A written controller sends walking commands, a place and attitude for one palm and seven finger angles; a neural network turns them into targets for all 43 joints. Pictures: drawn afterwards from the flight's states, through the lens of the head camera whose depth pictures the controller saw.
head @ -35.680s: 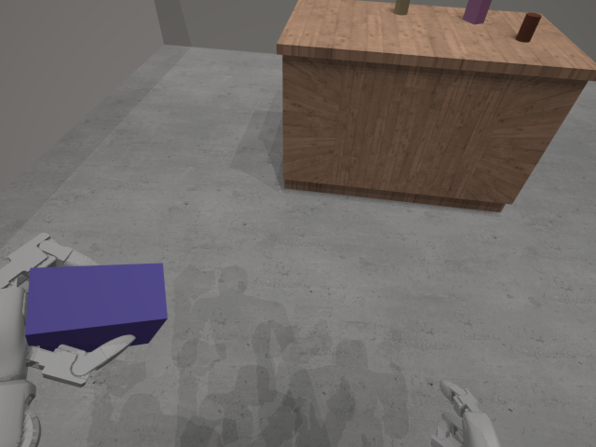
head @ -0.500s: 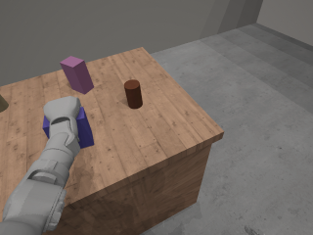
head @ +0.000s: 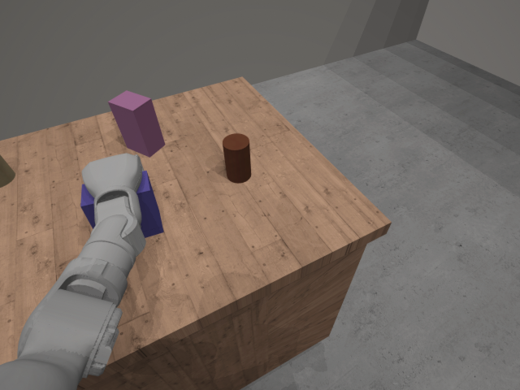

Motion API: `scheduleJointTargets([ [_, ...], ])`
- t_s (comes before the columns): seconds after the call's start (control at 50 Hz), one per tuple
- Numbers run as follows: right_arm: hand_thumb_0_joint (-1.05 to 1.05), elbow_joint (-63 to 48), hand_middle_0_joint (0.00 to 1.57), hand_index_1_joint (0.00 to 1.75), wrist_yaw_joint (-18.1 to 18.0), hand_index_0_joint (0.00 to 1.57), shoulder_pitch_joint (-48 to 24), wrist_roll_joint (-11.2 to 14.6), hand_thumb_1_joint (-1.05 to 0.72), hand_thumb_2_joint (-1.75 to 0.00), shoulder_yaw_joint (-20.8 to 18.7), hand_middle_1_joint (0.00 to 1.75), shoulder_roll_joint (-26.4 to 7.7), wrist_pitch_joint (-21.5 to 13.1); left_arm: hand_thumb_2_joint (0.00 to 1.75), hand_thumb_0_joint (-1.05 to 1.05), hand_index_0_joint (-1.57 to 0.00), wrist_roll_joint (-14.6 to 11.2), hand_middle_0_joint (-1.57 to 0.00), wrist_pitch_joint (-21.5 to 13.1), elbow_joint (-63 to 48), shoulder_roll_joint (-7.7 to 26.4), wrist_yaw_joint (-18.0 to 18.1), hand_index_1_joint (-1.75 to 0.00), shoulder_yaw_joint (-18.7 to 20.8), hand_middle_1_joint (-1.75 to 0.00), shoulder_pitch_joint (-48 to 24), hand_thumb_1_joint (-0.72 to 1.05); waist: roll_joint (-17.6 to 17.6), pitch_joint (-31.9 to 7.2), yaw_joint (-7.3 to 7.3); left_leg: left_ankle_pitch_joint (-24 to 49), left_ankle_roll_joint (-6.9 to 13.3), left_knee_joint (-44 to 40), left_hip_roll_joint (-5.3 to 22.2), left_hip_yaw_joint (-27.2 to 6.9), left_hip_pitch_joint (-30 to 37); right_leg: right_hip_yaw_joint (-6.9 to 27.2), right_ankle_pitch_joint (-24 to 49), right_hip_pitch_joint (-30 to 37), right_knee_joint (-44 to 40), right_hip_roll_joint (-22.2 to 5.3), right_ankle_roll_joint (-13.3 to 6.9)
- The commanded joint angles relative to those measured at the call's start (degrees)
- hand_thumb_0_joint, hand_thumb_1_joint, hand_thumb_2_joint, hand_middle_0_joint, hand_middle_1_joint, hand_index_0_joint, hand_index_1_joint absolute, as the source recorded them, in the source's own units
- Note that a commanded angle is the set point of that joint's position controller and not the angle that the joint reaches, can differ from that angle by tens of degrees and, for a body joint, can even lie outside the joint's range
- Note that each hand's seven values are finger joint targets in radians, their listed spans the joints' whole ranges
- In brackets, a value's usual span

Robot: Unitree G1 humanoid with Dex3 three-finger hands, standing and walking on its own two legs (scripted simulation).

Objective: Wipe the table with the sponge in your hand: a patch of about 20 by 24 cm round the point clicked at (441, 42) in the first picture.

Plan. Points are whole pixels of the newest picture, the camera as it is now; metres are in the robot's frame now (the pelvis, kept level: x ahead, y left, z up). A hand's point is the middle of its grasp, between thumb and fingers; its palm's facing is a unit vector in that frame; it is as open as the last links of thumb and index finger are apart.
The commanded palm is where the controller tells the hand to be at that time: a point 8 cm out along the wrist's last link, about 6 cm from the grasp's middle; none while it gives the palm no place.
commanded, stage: wipe back along the third lane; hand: left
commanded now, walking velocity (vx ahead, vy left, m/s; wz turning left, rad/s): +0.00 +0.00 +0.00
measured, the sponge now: (128, 216) +0.41 +0.25 +0.03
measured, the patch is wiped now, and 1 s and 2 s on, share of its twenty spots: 1.00 1.00 1.00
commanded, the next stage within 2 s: slide back across to the middle lane in 1.48 s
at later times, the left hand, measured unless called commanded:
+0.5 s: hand (129, 211) +0.39 +0.23 +0.07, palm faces +0.02 -0.02 -1.00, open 9.8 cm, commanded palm +0.34 +0.20 +0.11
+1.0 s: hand (140, 241) +0.33 +0.20 +0.08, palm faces +0.05 -0.06 -1.00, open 9.8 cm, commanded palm +0.28 +0.18 +0.11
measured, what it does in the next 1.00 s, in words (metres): stands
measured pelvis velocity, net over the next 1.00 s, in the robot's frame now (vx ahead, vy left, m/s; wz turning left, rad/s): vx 0.02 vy -0.02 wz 0.02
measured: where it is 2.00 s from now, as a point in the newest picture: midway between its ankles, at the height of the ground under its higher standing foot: outside the picture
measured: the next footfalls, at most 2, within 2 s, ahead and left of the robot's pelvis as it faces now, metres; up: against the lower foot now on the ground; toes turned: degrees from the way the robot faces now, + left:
none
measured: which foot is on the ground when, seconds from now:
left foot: down 0.00-1.00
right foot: down 0.00-1.00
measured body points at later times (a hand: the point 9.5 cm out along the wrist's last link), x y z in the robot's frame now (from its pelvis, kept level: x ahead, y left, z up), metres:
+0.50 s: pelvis +0.01 +0.02 +0.00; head +0.00 +0.00 +0.45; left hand +0.38 +0.23 +0.13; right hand +0.22 -0.19 -0.09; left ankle +0.04 +0.12 -0.72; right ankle -0.02 -0.12 -0.72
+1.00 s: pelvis +0.02 -0.02 +0.00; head -0.02 -0.06 +0.45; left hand +0.32 +0.19 +0.13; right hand +0.25 -0.23 -0.08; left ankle +0.04 +0.12 -0.72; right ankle -0.02 -0.12 -0.72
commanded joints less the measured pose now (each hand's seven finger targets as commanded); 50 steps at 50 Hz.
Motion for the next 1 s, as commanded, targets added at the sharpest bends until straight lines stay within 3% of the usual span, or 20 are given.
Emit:
scheduleJointTargets([
  [0.0,0.0,-8.0,0.2,0.3,0.4,0.2,-7.6,0.1,-0.9,-0.9,-1.7,0.3,-6.0,-2.2,1.3,0.0,-1.2,-0.9,-1.2,2.5,-6.0,1.1,1.3,-1.6,-3.4,-1.6,-13.8,0.1,-4.4,-9.7,1.31,7.0,2.2,-5.0,-1.1,-0.7,14.1,-3.5,9.3,-1.2,-5.9,1.5,-2.4],
  [0.04,0.0,-7.7,0.2,0.3,0.6,0.2,-8.4,0.0,-0.9,-0.9,-1.6,0.3,-6.3,-2.1,1.3,0.0,-1.2,-1.3,-1.2,4.3,-6.6,1.1,1.9,-1.6,-3.7,-1.6,-13.3,0.1,-4.4,-10.4,1.55,6.5,2.0,-5.0,-1.1,-0.7,15.0,-3.7,8.6,-0.9,-5.5,1.6,-2.4],
  [0.12,0.0,-8.5,0.2,0.3,1.1,0.2,-10.8,0.2,-0.9,-0.9,-1.4,0.3,-5.7,-1.9,1.3,0.0,-1.2,-2.5,-1.2,7.4,-9.1,-3.6,1.7,-1.6,-6.6,-1.6,-11.5,0.1,-4.2,-10.8,2.1,7.1,1.7,-5.4,-0.9,-1.5,16.8,-4.4,8.7,-0.7,-4.9,1.8,-2.7],
  [0.18,0.0,-8.8,0.2,0.3,1.1,0.2,-12.2,0.3,-0.9,-0.9,-0.8,0.3,-5.7,-1.5,1.3,0.0,-1.2,-2.2,-1.2,9.7,-10.3,-3.4,1.2,-1.6,-7.0,-1.6,-11.1,0.1,-5.6,-10.8,2.35,6.8,1.6,-5.4,-1.2,-1.5,16.5,-4.4,8.9,0.2,-4.8,1.7,-2.8],
  [0.2,0.0,-9.4,0.2,0.3,1.2,0.2,-13.0,0.4,-0.9,-0.9,-0.7,0.3,-5.3,-1.5,1.3,0.0,-1.2,-2.4,-1.2,9.9,-12.0,-5.3,0.8,-1.6,-8.2,-1.6,-12.2,0.1,-4.1,-11.2,2.3,8.3,1.5,-5.5,-1.1,-2.0,17.3,-4.6,9.9,0.1,-4.4,1.7,-3.0],
  [0.22,0.0,-9.5,0.2,0.3,1.2,0.2,-13.1,0.3,-0.9,-0.9,-0.7,0.3,-5.4,-1.4,1.3,0.0,-1.2,-2.4,-1.2,10.3,-12.2,-6.0,0.6,-1.6,-9.1,-1.6,-11.7,0.1,-4.9,-10.5,2.13,7.7,1.6,-5.3,-1.0,-2.2,17.6,-4.7,9.2,-0.3,-4.4,1.8,-2.9],
  [0.28,0.0,-10.0,0.2,0.3,1.3,0.2,-14.1,0.2,-0.9,-0.9,-0.3,0.3,-5.3,-1.0,1.3,0.0,-1.2,-2.0,-1.2,11.4,-13.4,-5.4,-0.2,-1.6,-9.0,-1.6,-10.3,0.1,-5.2,-9.8,2.58,7.6,1.6,-5.1,-1.3,-1.9,17.1,-4.6,9.4,0.6,-4.6,1.7,-3.1],
  [0.36,0.0,-11.1,0.2,0.3,1.9,0.2,-15.5,0.2,-0.9,-0.9,-0.1,0.3,-4.8,-0.7,1.3,0.0,-1.2,-1.9,-1.2,11.8,-16.9,-8.8,-1.2,-1.6,-11.8,-1.6,-8.5,0.1,-3.8,-10.4,3.02,9.6,1.4,-4.5,-1.4,-2.2,18.4,-4.9,10.6,1.1,-3.8,1.7,-3.5],
  [0.44,0.0,-11.6,0.2,0.3,2.1,0.2,-16.7,0.2,-0.9,-0.9,0.0,0.3,-4.9,-0.1,1.3,0.0,-1.2,-2.0,-1.2,12.3,-19.1,-7.8,-1.6,-1.6,-10.9,-1.6,-5.1,0.1,-5.2,-10.3,3.7,11.4,1.5,-4.1,-1.4,-2.1,18.5,-4.9,12.2,2.7,-3.9,1.5,-3.7],
  [0.5,0.0,-12.6,0.2,0.3,2.6,0.2,-18.1,0.5,-0.9,-0.9,0.0,0.3,-4.8,0.3,1.3,0.0,-1.2,-2.5,-1.2,12.6,-23.4,-9.1,-2.2,-1.6,-12.1,-1.6,-2.0,0.1,-5.6,-11.3,3.99,14.1,1.6,-3.8,-1.5,-1.9,19.0,-5.0,15.0,4.9,-3.8,1.3,-3.8],
  [0.52,0.0,-12.7,0.2,0.3,2.7,0.2,-18.5,0.5,-0.9,-0.9,0.2,0.3,-4.8,0.4,1.3,0.0,-1.2,-2.7,-1.2,12.9,-24.1,-9.5,-2.5,-1.6,-12.9,-1.6,-1.0,0.1,-6.0,-9.9,4.05,13.5,1.6,-3.9,-1.5,-1.8,18.8,-5.1,14.6,4.7,-4.0,1.4,-3.7],
  [0.54,0.0,-12.7,0.2,0.3,2.8,0.2,-18.8,0.4,-0.9,-0.9,0.2,0.3,-4.9,0.5,1.3,0.0,-1.2,-2.6,-1.2,13.1,-25.3,-7.9,-2.6,-1.6,-11.3,-1.6,1.3,0.1,-5.3,-10.2,4.73,14.3,1.7,-3.7,-1.6,-1.5,18.9,-4.8,15.8,5.6,-4.1,1.3,-3.8],
  [0.6,0.0,-13.5,0.2,0.3,2.8,0.2,-20.2,0.8,-0.9,-0.9,0.5,0.3,-4.8,0.7,1.3,0.0,-1.2,-2.9,-1.2,13.6,-29.1,-8.7,-3.7,-1.6,-12.9,-1.6,1.8,0.1,-6.5,-8.9,4.2,13.9,1.9,-4.0,-1.8,-1.1,18.5,-4.7,16.8,6.7,-4.5,1.0,-3.6],
  [0.66,0.0,-13.7,0.2,0.3,3.0,0.2,-20.9,0.7,-0.9,-0.9,0.7,0.3,-5.1,0.9,1.3,0.0,-1.2,-2.7,-1.2,14.2,-31.7,-6.7,-4.2,-1.6,-11.4,-1.6,8.0,0.1,-7.0,-8.3,5.19,14.7,1.9,-3.8,-2.0,-0.6,18.3,-4.2,19.1,8.2,-4.6,0.8,-3.6],
  [0.7,0.0,-14.5,0.2,0.3,3.2,0.2,-21.9,0.9,-0.9,-0.9,0.6,0.3,-4.8,0.8,1.3,0.0,-1.2,-3.0,-1.2,14.1,-35.3,-7.9,-4.8,-1.6,-12.6,-1.6,9.9,0.1,-7.7,-8.6,5.01,15.8,2.0,-3.6,-2.1,-0.3,18.8,-4.1,21.3,9.5,-4.5,0.6,-3.4],
  [0.74,0.0,-14.8,0.2,0.3,3.2,0.2,-22.5,0.8,-0.9,-0.9,0.7,0.3,-5.1,0.8,1.3,0.0,-1.2,-3.2,-1.2,14.3,-37.9,-5.8,-5.1,-1.6,-11.0,-1.6,14.8,0.1,-8.6,-8.5,5.83,15.8,2.2,-3.5,-2.4,0.2,18.4,-3.5,23.0,10.9,-4.8,0.5,-3.1],
  [0.8,0.0,-15.1,0.2,0.3,3.1,0.2,-23.5,1.0,-0.9,-0.9,0.9,0.3,-5.1,0.8,1.3,0.0,-1.2,-3.7,-1.2,14.6,-41.8,-4.1,-5.6,-1.6,-9.7,-1.6,16.6,0.1,-9.3,-7.5,5.78,15.4,2.1,-4.0,-2.5,0.9,18.1,-3.0,24.5,12.2,-5.2,0.2,-2.8],
  [0.9,0.0,-15.5,0.2,0.3,2.8,0.2,-25.1,1.0,-0.9,-0.9,1.1,0.3,-5.0,0.2,1.3,0.0,-1.2,-3.8,-1.2,15.4,-45.9,-3.1,-5.7,-1.6,-8.8,-1.6,21.2,0.1,-8.9,-5.9,6.5,14.2,2.0,-4.4,-2.8,1.5,18.0,-2.2,24.3,12.5,-5.8,0.0,-2.5],
  [0.96,0.0,-15.4,0.2,0.3,2.4,0.2,-25.7,1.1,-0.9,-0.9,1.2,0.3,-4.9,-0.2,1.3,0.0,-1.2,-3.1,-1.2,15.9,-46.4,-4.4,-6.3,-1.6,-11.4,-1.6,20.6,0.1,-9.0,-3.6,5.94,12.0,2.1,-4.5,-2.9,1.7,18.2,-1.6,21.1,10.4,-6.7,0.0,-2.3],
  [0.98,0.0,-15.3,0.2,0.3,2.4,0.2,-25.5,1.1,-0.9,-0.9,1.2,0.3,-4.9,-0.5,1.3,0.0,-1.2,-3.0,-1.2,15.7,-46.8,-4.2,-6.4,-1.6,-11.2,-1.6,20.5,0.1,-8.4,-4.5,5.96,11.9,2.2,-4.4,-3.0,1.9,18.4,-1.4,21.2,10.7,-6.6,0.0,-2.3],
])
